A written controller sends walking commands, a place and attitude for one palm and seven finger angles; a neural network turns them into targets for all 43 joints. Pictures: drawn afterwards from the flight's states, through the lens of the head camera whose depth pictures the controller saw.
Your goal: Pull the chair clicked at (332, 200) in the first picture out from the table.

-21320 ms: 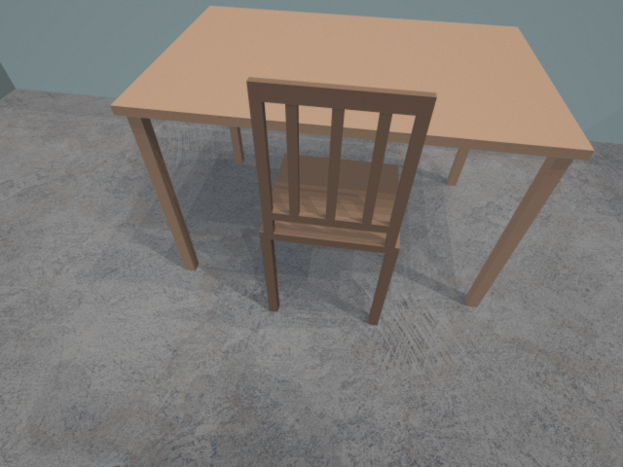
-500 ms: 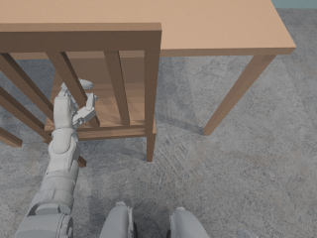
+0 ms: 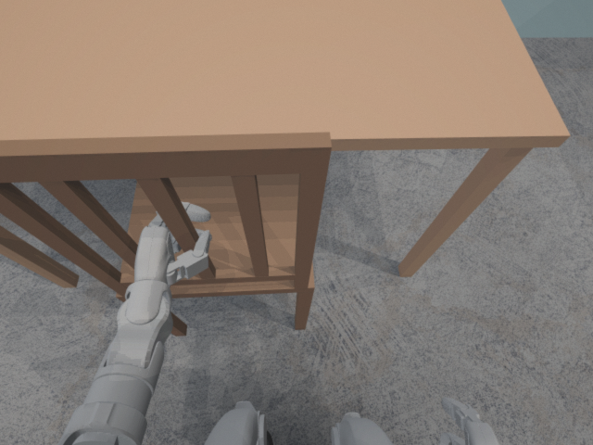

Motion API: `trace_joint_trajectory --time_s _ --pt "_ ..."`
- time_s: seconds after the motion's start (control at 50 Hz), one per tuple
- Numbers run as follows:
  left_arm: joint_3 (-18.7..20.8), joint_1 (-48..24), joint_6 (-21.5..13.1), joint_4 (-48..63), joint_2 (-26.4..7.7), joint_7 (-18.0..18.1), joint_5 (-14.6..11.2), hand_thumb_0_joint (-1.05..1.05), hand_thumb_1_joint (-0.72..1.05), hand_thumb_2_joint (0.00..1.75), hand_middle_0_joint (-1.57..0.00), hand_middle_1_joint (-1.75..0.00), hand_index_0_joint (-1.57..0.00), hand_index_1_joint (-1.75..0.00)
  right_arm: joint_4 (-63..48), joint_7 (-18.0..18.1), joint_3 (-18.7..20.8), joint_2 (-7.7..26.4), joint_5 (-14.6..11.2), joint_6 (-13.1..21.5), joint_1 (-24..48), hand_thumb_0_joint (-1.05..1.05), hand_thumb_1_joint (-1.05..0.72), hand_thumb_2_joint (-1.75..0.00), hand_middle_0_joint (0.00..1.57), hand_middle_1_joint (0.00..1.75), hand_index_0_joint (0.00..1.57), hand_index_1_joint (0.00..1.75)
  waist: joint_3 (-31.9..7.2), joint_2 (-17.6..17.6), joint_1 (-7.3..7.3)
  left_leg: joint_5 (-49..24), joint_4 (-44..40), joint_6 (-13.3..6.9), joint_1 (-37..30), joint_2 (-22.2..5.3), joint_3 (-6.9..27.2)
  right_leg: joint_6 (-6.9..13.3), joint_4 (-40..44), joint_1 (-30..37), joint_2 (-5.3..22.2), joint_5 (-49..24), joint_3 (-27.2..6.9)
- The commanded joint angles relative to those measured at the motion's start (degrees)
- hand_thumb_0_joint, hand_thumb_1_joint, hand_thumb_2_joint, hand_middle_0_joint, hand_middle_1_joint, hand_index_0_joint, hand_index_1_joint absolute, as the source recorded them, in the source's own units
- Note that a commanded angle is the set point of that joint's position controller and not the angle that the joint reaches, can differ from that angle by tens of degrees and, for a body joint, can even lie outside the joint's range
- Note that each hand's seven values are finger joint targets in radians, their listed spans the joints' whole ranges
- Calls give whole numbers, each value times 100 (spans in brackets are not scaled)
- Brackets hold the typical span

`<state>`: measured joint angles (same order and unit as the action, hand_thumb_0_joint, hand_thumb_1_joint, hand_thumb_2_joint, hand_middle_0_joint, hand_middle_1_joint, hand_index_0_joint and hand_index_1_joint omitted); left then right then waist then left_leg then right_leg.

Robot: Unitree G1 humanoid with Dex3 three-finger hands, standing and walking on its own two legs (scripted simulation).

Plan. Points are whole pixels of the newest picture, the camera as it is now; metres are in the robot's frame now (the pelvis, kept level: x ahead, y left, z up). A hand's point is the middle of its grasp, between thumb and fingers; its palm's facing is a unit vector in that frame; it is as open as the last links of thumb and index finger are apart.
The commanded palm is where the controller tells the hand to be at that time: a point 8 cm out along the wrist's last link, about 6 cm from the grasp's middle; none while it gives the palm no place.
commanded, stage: step backward, pulling the chair out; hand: left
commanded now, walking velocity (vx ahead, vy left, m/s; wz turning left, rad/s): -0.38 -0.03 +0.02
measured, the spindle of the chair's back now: (187, 237) +0.40 +0.16 -0.03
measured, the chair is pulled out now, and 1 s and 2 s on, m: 0.03 0.13 0.27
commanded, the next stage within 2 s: none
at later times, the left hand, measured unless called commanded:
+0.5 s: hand (202, 258) +0.36 +0.13 -0.02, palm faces -0.03 -0.99 -0.14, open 5.5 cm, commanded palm +0.33 +0.18 -0.02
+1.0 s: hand (207, 316) +0.28 +0.12 -0.02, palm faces +0.05 -0.99 -0.16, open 5.6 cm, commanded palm +0.27 +0.17 -0.01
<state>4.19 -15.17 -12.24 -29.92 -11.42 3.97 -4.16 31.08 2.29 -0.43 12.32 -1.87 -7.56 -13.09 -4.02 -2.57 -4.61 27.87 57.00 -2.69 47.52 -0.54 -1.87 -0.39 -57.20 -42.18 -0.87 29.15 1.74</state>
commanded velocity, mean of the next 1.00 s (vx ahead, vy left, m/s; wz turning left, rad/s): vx -0.38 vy -0.06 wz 0.11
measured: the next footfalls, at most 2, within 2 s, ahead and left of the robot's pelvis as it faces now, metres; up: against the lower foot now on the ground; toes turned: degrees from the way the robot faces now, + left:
right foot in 0.94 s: +0.01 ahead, -0.13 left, +0.00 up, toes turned -7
left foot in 1.30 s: -0.18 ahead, +0.16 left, +0.00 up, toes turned +1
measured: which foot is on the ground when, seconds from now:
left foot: down 0.00-1.00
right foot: down 0.00-0.62, up 0.64-0.92, down 0.94-1.00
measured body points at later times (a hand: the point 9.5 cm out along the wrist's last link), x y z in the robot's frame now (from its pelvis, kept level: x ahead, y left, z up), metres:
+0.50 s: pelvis +0.00 +0.01 +0.06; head +0.10 +0.00 +0.49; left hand +0.36 +0.18 -0.01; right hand +0.04 -0.26 -0.07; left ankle -0.01 +0.10 -0.67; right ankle -0.07 -0.12 -0.67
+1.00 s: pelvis -0.06 -0.02 +0.05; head +0.03 -0.04 +0.49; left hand +0.28 +0.17 +0.00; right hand +0.02 -0.25 -0.09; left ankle -0.02 +0.10 -0.68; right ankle -0.03 -0.13 -0.68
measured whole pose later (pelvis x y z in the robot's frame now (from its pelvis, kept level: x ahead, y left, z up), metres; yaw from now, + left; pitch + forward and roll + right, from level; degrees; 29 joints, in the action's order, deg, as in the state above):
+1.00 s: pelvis -0.06 -0.02 +0.05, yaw -4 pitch +2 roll -2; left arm 6.3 -19.7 -10.5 -49.6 -9.3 4.4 -5.2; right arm 40.4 4.0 -1.6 11.2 -0.8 -1.6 -11.1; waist 11.1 -4.0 -2.8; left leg 13.8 34.5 0.2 21.5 -1.9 0.5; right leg 1.3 -28.2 -18.9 -1.3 9.3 3.9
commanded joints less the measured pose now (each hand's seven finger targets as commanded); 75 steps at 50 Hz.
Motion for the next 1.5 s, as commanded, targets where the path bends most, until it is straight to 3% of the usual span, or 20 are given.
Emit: trace_joint_trajectory --time_s 0.0,0.06,0.12,0.18,0.28,0.34,0.42,0.48,0.54,0.58,0.62,0.9,0.96,0.98,1.02,1.08,1.2,1.28,1.4,1.48 --pt "-102 -1367 160 185 -636 139 252 0 90 90 -50 -145 -50 -145 -318 284 268 872 -57 -74 -673 0 -90 -90 20 30 20 30 -2317 219 -4 -5069 -1155 7 -2982 -536 634 -51 1238 1461 290 -4392 -260" --pt "-106 -2065 165 -587 -733 112 268 0 90 90 -50 -145 -50 -145 -217 375 287 985 -76 -36 -554 0 -90 -90 20 30 20 30 -1833 85 44 -4819 -1721 18 -3094 -726 736 -48 1625 1756 369 -3789 -234" --pt "-173 -2195 -1 -1363 -612 64 271 0 90 90 -50 -145 -50 -145 23 329 267 930 6 87 -611 0 -90 -90 20 30 20 30 -1619 -921 94 -6193 -1969 -104 -4230 -971 968 -40 1938 1408 286 -2482 -180" --pt "-174 -2228 -98 -1636 -597 35 317 0 90 90 -50 -145 -50 -145 150 262 271 882 100 148 -698 0 -90 -90 20 30 20 30 -1558 -1123 101 -7547 -1978 -85 -5262 -1066 1031 0 2295 1163 201 -1985 -110" --pt "-6 -1919 -259 -1475 -707 -51 333 0 90 90 -50 -145 -50 -145 147 204 304 872 137 143 -691 0 -90 -90 20 30 20 30 -1987 -765 146 -7835 -1691 127 -5404 -901 730 83 2849 1958 207 -3554 -35" --pt "97 -1687 -362 -1179 -782 -83 322 0 90 90 -50 -145 -50 -145 4 216 326 864 96 106 -527 0 -90 -90 20 30 20 30 -2261 -282 175 -6421 -1614 213 -4459 -795 460 194 2930 3123 503 -5611 -269" --pt "243 -1356 -379 -1180 -1054 -63 291 0 90 90 -50 -145 -50 -145 -216 405 328 975 -37 114 -166 0 -90 -90 20 30 20 30 -2038 461 242 -1940 -1915 381 -2221 -394 335 517 2478 5104 1421 -8327 -858" --pt "250 -1220 -334 -1024 -1117 20 311 0 90 90 -50 -145 -50 -145 -157 455 327 1034 -32 136 -101 0 -90 -90 20 30 20 30 -1849 36 218 -3203 -2484 337 -2720 -504 405 343 2479 4562 1155 -6924 -590" --pt "106 -1326 -312 -948 -893 58 336 0 90 90 -50 -145 -50 -145 9 420 359 1023 59 127 -264 0 -90 -90 20 30 20 30 -1807 -266 140 -6736 -2464 84 -4318 -809 714 28 2421 3118 503 -5430 -277" --pt "76 -1260 -266 -770 -747 50 312 0 90 90 -50 -145 -50 -145 125 297 345 958 183 206 -299 0 -90 -90 20 30 20 30 -1900 -825 164 -8949 -2494 -97 -5932 -1215 1336 -3 2227 1727 126 -2143 -168" --pt "4 -1315 -232 -608 -629 41 360 0 90 90 -50 -145 -50 -145 217 137 361 883 337 311 -248 0 -90 -90 20 30 20 30 -1921 -1565 201 -9361 -2541 -53 -6717 -1380 1466 68 1992 1058 74 -640 -111" --pt "92 -1752 -96 -645 -804 174 260 0 90 90 -50 -145 -50 -145 315 236 255 851 180 807 19 0 -90 -90 20 30 20 30 -1118 -982 230 -5405 -2699 -284 -4342 -1435 1316 121 3120 2923 337 -2040 -216" --pt "231 -1967 -166 -971 -1253 177 304 0 90 90 -50 -145 -50 -145 364 393 324 841 3 831 -56 0 -90 -90 20 30 20 30 -1401 629 165 -1746 -1449 424 -2949 -173 351 648 3412 3809 1628 -5620 -1177" --pt "242 -1999 -69 -1227 -1259 178 224 0 90 90 -50 -145 -50 -145 368 407 389 893 -74 865 84 0 -90 -90 20 30 20 30 -1366 995 256 288 -616 555 -2579 194 480 1026 3634 3567 2247 -5389 -1594" --pt "82 -2185 45 -1408 -970 219 236 0 90 90 -50 -145 -50 -145 437 403 381 869 -24 899 406 0 -90 -90 20 30 20 30 -1280 735 462 614 450 493 -2292 87 973 1228 3739 3261 2690 -4254 -1812" --pt "241 -2046 15 -1521 -1019 352 337 0 90 90 -50 -145 -50 -145 639 419 271 832 58 880 359 0 -90 -90 20 30 20 30 -1583 294 307 253 -243 519 -2209 -18 995 1003 3203 3993 2406 -5530 -1097" --pt "-249 -1767 189 -1386 -447 361 233 0 90 90 -50 -145 -50 -145 507 524 322 960 8 669 124 0 -90 -90 20 30 20 30 -1783 982 234 -609 -2512 559 -2737 -85 457 684 2968 4556 2131 -6134 -630" --pt "-689 -1816 285 -768 -10 248 124 0 90 90 -50 -145 -50 -145 83 581 450 1115 -48 411 114 0 -90 -90 20 30 20 30 -1848 464 175 -3553 -3370 294 -3675 -762 618 116 2548 3923 1075 -4891 -71" --pt "-770 -1630 85 36 105 111 339 0 90 90 -50 -145 -50 -145 -292 399 416 953 124 317 330 0 -90 -90 20 30 20 30 -1583 -1287 203 -4239 -3245 260 -3376 -1093 454 21 1777 3370 509 -3465 247" --pt "-703 -1957 8 -213 111 163 368 0 90 90 -50 -145 -50 -145 -102 346 363 855 168 483 250 0 -90 -90 20 30 20 30 -785 -976 255 -4105 -3033 52 -3008 -1436 646 96 1947 3028 346 -2326 181"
